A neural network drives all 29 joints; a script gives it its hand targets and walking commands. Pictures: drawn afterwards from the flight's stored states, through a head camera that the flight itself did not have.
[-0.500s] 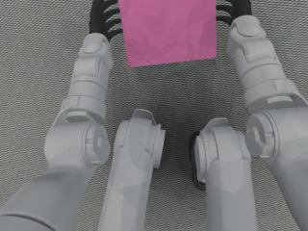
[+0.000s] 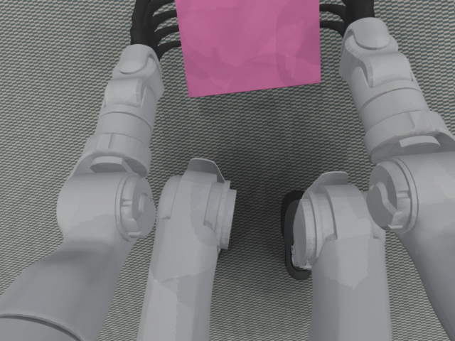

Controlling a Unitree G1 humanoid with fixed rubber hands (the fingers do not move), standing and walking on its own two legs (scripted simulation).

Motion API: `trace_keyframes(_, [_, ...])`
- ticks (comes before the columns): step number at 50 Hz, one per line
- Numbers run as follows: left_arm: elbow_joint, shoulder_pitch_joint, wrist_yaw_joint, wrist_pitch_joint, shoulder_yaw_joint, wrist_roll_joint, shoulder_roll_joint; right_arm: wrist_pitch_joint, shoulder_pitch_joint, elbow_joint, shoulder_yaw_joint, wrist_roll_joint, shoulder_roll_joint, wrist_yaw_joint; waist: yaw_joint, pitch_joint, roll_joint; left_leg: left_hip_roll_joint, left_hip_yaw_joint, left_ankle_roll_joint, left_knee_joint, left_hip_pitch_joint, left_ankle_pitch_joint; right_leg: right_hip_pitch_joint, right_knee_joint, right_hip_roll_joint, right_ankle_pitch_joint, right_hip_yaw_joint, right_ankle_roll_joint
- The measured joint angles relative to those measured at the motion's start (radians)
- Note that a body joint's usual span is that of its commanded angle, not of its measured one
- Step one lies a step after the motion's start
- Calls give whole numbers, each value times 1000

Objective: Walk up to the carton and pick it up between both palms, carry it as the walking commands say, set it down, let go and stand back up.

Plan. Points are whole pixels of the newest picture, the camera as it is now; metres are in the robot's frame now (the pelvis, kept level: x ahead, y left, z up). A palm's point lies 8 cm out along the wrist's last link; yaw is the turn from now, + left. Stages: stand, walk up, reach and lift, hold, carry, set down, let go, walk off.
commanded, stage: set down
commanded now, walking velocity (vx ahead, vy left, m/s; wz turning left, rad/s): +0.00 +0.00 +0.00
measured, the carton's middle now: (249, 48) +0.51 +0.05 -0.26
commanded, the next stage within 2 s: none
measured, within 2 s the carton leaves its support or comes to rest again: neither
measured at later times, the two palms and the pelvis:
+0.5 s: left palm (146, 44) +0.49 +0.20 -0.18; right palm (356, 21) +0.53 -0.10 -0.18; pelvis +0.00 +0.00 -0.01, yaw +0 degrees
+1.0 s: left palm (137, 49) +0.49 +0.22 -0.18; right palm (365, 28) +0.53 -0.12 -0.19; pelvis -0.01 +0.00 +0.00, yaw +1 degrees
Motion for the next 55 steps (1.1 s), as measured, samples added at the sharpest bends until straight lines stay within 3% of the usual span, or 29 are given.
trace_keyframes(36, [81, -74, -56, -34, -5, -7, 48, -29, -56, 30, -4, -14, -21, 47, -2, 65, 12, 16, 6, 1, 18, 11, 2, 7, 22, -29, 4, -11, -20])
trace_keyframes(41, [101, -78, -45, -82, -26, -27, 49, -60, -52, 33, 44, 20, -34, 42, -2, 65, 16, 17, 8, 2, 7, 9, 7, 6, 11, -33, 7, -9, -17])
trace_keyframes(46, [136, -76, -3, -141, -65, -102, 67, -86, -44, 44, 124, 95, -60, 16, -8, 57, 17, 23, 17, 10, -10, -2, 20, -4, -3, -42, 15, -3, -14])
trace_keyframes(55, [176, -87, 22, -165, -137, -198, 130, -92, -46, 55, 177, 180, -130, 19, -14, 71, 17, 51, 31, 39, -12, -24, 46, -19, -9, -65, 36, -8, -13])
